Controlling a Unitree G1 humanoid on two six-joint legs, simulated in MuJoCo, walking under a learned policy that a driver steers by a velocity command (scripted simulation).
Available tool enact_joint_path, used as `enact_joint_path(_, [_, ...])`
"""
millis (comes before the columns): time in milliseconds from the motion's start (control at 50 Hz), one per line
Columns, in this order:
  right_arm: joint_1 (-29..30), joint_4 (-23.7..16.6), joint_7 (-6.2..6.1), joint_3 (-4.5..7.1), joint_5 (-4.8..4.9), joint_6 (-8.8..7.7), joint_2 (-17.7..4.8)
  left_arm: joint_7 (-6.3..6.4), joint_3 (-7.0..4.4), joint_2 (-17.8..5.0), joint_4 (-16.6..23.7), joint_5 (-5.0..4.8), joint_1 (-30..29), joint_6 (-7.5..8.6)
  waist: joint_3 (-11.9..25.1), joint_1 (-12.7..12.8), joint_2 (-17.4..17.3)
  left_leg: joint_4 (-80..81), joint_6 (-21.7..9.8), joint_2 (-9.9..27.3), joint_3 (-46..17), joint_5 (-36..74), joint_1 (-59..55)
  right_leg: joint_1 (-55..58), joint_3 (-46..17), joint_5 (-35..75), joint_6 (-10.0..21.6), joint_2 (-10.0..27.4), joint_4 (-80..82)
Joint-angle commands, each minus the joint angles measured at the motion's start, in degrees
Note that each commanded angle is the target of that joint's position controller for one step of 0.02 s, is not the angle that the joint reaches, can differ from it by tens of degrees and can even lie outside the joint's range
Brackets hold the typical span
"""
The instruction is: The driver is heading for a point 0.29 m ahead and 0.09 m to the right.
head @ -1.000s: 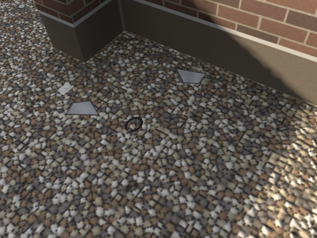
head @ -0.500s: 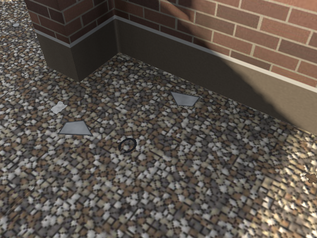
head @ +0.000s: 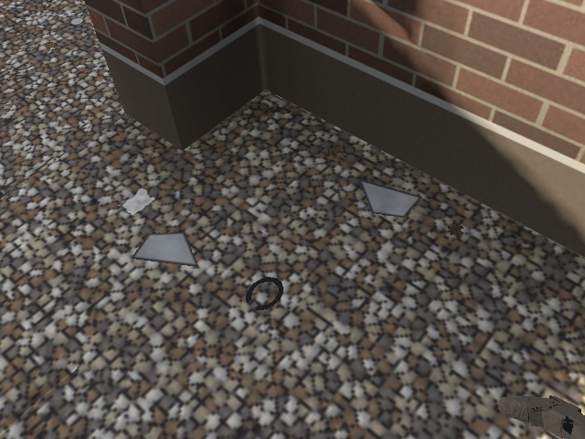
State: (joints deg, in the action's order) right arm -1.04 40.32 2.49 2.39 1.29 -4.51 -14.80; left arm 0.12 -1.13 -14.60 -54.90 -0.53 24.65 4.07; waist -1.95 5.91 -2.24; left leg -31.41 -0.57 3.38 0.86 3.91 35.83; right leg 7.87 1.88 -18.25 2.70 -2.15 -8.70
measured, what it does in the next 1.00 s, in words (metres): walks ahead: left foot, then right foot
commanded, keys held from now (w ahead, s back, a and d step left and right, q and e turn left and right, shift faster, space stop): w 0.02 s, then w+e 0.08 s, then no key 0.90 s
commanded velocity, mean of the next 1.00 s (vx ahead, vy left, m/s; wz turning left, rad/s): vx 0.16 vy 0.00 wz -0.05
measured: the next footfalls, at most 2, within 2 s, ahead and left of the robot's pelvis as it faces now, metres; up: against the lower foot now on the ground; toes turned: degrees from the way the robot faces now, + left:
left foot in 0.10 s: +0.26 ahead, +0.12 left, +0.00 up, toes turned +1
right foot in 0.50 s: +0.35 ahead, -0.12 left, +0.00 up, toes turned -3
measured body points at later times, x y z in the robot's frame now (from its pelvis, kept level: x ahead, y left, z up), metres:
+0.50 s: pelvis +0.23 +0.02 +0.00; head +0.25 +0.01 +0.45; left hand +0.40 +0.27 -0.10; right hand +0.29 -0.26 -0.13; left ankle +0.22 +0.12 -0.74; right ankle +0.32 -0.12 -0.73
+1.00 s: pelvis +0.28 -0.01 +0.00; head +0.29 -0.01 +0.45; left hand +0.43 +0.24 -0.13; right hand +0.31 -0.29 -0.15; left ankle +0.22 +0.12 -0.74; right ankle +0.31 -0.12 -0.74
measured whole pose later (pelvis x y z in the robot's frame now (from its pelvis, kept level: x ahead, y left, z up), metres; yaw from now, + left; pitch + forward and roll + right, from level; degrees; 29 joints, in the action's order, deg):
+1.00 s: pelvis +0.28 -0.01 +0.00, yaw -3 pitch -1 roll +0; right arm -11.0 61.3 -2.6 1.3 -0.4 1.0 -15.0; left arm 1.0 -2.3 -13.7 -54.3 0.0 5.1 0.0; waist -2.1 -1.1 0.0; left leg -27.8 1.6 2.2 2.9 -21.0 5.8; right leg -17.1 0.9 -12.8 1.3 -0.4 -30.9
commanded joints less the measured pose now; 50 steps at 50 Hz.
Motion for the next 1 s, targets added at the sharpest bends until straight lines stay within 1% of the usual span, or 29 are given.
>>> enact_joint_path(20, [7.94,-6.17,0.94,0.82,0.16,-1.59,-4.58,0.52,-2.72,-10.94,1.43,-0.4,1.81,-0.31,-4.97,-2.1,6.95,3.27,-2.36,-1.7,0.76,-2.74,0.37,-0.8,-5.42,33.55,6.66,16.87,-1.89])
enact_joint_path(40, [6.05,-5.84,0.82,1.37,-0.05,-1.62,-5.91,0.64,-3.02,-11.61,1.54,-0.36,1.66,-0.51,-2.82,-3.71,7.85,3.22,-3.3,-3.16,1.25,-5.04,-3.86,0.23,-5.91,43.53,6.16,17.06,-5.47])
enact_joint_path(60, [1.37,-4.86,0.42,2.24,-0.16,-1.54,-7.74,0.74,-3.33,-12.45,1.69,-0.22,1.2,-0.85,0.94,-6.69,9.11,2.9,-4.57,-4.91,2.1,-7.35,-10.55,0.71,-6.04,54.32,5.66,16.71,-11.47])
enact_joint_path(80, [-8.3,-2.24,-0.26,3.53,-0.04,-1.42,-10.17,0.78,-3.19,-12.24,2.17,0.08,-0.14,-1.32,7.15,-11.99,8.9,4.35,-6.4,-5.51,2.73,-5.37,-23.73,-2.54,-4.65,58.45,4.23,14.44,-22.13])
enact_joint_path(100, [-19.72,0.29,-1.19,4.48,-0.93,-1.1,-13.24,0.83,-2.35,-10.32,3.78,0.96,-0.73,-1.2,16.09,-16.29,6.01,0.13,-9.58,3.56,-6.61,-5.36,-44.78,-16.58,-4.63,43.2,2.84,12.04,-38.07])
enact_joint_path(120, [-22.37,1.78,-1.04,5.16,-1.99,-0.92,-17.33,0.21,0.01,-1.19,4.48,0.72,8.35,-0.22,26.34,-10.53,-10.61,4.01,-19.07,19.76,-34.91,-12.48,-65.31,-39.08,-4.04,-3.77,-1.29,0.07,-60.48])
enact_joint_path(140, [-21.88,1.65,-1.14,3.63,-1.84,-0.75,-11.22,0.03,-1.54,-7.73,3.25,-0.83,4.79,0.94,26.36,-13.16,-7.88,11.02,-18.7,20.33,-41.43,-9.7,-61.05,-42.89,-11.9,-15.06,-1.5,-0.55,-67.81])
enact_joint_path(160, [-16.29,1.43,-1.36,2.74,-1.66,-0.75,-9.44,0.06,-2.79,-10.97,5.68,-2.33,-1.11,1.38,15.18,-11.93,-6.23,11.64,-16.3,18.33,-29.89,-0.02,-51.55,-45.69,-10.88,-12.69,-1.71,1.91,-69.35])
enact_joint_path(180, [-12.3,1.39,-1.31,2.22,-1.57,-0.89,-7.87,0.49,-2.64,-10.21,6.42,-1.96,-3.84,1.46,10.09,-9.63,-1.64,11.91,-15.01,15.86,-21.33,11.46,-42.73,-43.98,-8.7,-9.19,-2.13,4.57,-67.09])
enact_joint_path(200, [-9.48,1.77,-0.91,1.8,-1.69,-1.15,-6.12,0.86,-2.91,-9.29,6.38,-0.91,-5.06,1.01,6.5,-7.53,0.84,13.13,-14.01,13.05,-15.19,18.21,-35.29,-41.85,-7.64,-7.53,-2.69,5.99,-63.73])
enact_joint_path(220, [-7.97,2.21,-0.71,1.57,-2.2,-1.68,-5.35,1.04,-3.04,-8.19,6.18,-0.52,-3.44,0.11,6.12,-5.21,-0.97,14.8,-13.31,11.58,-11.38,20.96,-30.13,-37.39,-7.66,-5.71,-2.89,7.52,-61.23])
enact_joint_path(240, [-6.89,2.8,-0.47,1.47,-2.36,-2.02,-4.87,1.13,-2.81,-6.63,5.8,-0.42,-2.07,-0.77,5.99,-4.04,-1.42,16.3,-13.56,10.77,-9.51,22.44,-26.87,-34.41,-7.27,-4.84,-3.36,7.73,-58.94])
enact_joint_path(260, [-6.13,3.6,-0.35,1.37,-2.37,-2.38,-4.89,1.2,-2.54,-5.17,5.6,-0.26,-1.07,-1.52,5.74,-3.0,-1.52,17.32,-14.06,10.38,-7.43,24.66,-23.91,-32.37,-6.59,-4.06,-3.93,7.81,-56.21])
enact_joint_path(300, [-4.57,5.17,-0.65,1.48,-2.54,-2.59,-6.14,1.44,-2.14,-4.05,6.93,0.37,-2.89,-2.44,4.89,-1.91,-2.08,18.46,-14.36,9.5,-3.93,26.89,-20.43,-31.0,-5.81,-0.89,-4.91,8.17,-47.47])
enact_joint_path(340, [-3.9,6.27,-1.35,1.74,-2.36,-1.93,-7.55,1.21,-1.5,-3.49,8.11,0.98,-6.27,-2.62,5.74,-2.68,-2.93,18.35,-13.31,7.63,-0.5,25.75,-19.78,-28.27,-4.59,6.17,-5.13,8.29,-38.21])
enact_joint_path(380, [-5.87,7.78,-1.83,1.89,-2.24,-1.02,-8.73,0.86,-1.54,-4.51,8.81,0.77,-9.62,-2.69,6.86,-4.39,-2.41,18.28,-12.68,7.57,-0.26,21.89,-21.52,-26.78,-3.64,12.09,-5.19,7.33,-33.13])
enact_joint_path(420, [-7.15,9.24,-1.96,1.8,-1.95,-0.16,-9.23,0.78,-1.87,-5.8,9.62,0.6,-12.27,-2.97,6.55,-5.25,-1.89,17.46,-12.16,8.39,-1.37,15.6,-22.87,-26.03,-3.86,12.94,-4.79,6.84,-29.5])
enact_joint_path(480, [-6.38,10.43,-2.15,1.28,-0.83,1.01,-8.59,0.76,-2.48,-6.71,9.97,1.28,-13.17,-3.08,5.41,-3.97,-1.4,12.84,-9.54,7.64,-2.59,2.32,-22.41,-21.14,-2.79,15.02,-2.76,5.37,-20.4])
enact_joint_path(500, [-8.15,11.22,-2.22,0.63,-0.79,1.12,-6.69,0.95,-2.86,-7.77,9.89,1.73,-12.95,-3.02,5.08,-3.93,-0.18,10.17,-6.98,5.41,-2.5,-3.12,-21.54,-17.69,-3.89,20.04,-1.59,5.91,-15.73])
enact_joint_path(520, [-10.88,11.69,-2.32,-0.16,-2.07,0.97,-4.59,1.43,-3.51,-10.83,10.38,1.83,-12.63,-3.0,6.5,-5.2,4.45,5.66,-3.55,1.9,-0.4,-10.39,-19.98,-13.04,-9.14,35.34,-0.05,11.15,-14.81])
enact_joint_path(540, [-18.83,13.15,-2.37,-0.57,-2.76,0.84,-2.51,1.85,-3.44,-12.24,10.83,1.95,-15.67,-3.43,8.64,-10.83,12.49,3.88,-0.56,-2.09,1.59,-23.7,-16.84,-10.03,-14.5,38.2,5.42,16.49,-16.42])
enact_joint_path(560, [-16.36,13.41,-3.04,-0.64,-2.45,1.54,-3.53,1.33,-2.59,-7.66,10.57,1.66,-16.28,-3.64,9.36,-8.49,12.75,4.21,0.63,-1.93,1.07,-24.35,-20.06,-13.72,-15.51,28.42,7.11,15.74,-14.76])
enact_joint_path(580, [-13.98,13.07,-3.44,-0.36,-2.04,2.41,-5.16,0.75,-2.18,-6.01,10.45,1.43,-18.12,-3.68,7.44,-8.46,11.09,5.84,0.72,-1.67,0.93,-22.19,-21.53,-16.78,-13.74,20.37,5.29,12.85,-14.13])
enact_joint_path(620, [-12.21,13.8,-4.19,0.09,-1.9,3.96,-6.97,0.04,-2.19,-6.23,10.43,1.28,-19.62,-3.34,4.65,-7.68,8.95,6.56,0.53,-1.29,1.02,-19.63,-22.17,-19.72,-10.24,17.36,2.32,9.35,-15.01])
enact_joint_path(660, [-12.31,14.49,-4.31,0.11,-1.9,4.45,-7.12,-0.05,-2.45,-6.9,9.32,1.04,-18.89,-2.7,4.98,-7.56,7.11,7.03,0.36,-0.6,0.44,-16.68,-23.58,-19.07,-8.89,22.28,1.57,8.35,-16.42])
enact_joint_path(720, [-11.88,15.72,-4.53,0.13,-1.77,4.2,-7.03,0.49,-2.48,-6.7,8.04,0.61,-18.64,-2.29,7.26,-7.07,3.9,6.75,0.78,0.09,0.22,-10.49,-24.9,-15.64,-7.56,31.67,1.97,7.86,-19.48])
enact_joint_path(800, [-11.52,17.3,-4.86,0.09,-1.51,4.67,-6.47,0.92,-2.51,-6.28,6.42,0.53,-19.49,-2.58,7.24,-7.0,2.91,6.5,1.29,0.08,0.51,-9.22,-25.91,-15.22,-6.68,32.98,2.54,7.36,-20.11])
enact_joint_path(900, [-11.91,19.04,-5.16,-0.04,-1.63,5.36,-6.22,0.92,-2.54,-5.9,4.59,0.48,-20.67,-3.15,5.14,-7.16,2.51,7.07,1.27,-0.05,0.81,-11.54,-25.82,-16.74,-5.79,27.75,2.25,6.53,-19.39])
enact_joint_path(1000, [-12.6,20.31,-5.28,-0.31,-1.73,5.18,-6.03,1.23,-2.52,-5.72,2.77,0.5,-21.26,-3.66,3.59,-7.02,2.65,7.71,1.18,-0.09,1.03,-13.97,-24.71,-17.27,-5.01,22.84,1.63,5.73,-18.74])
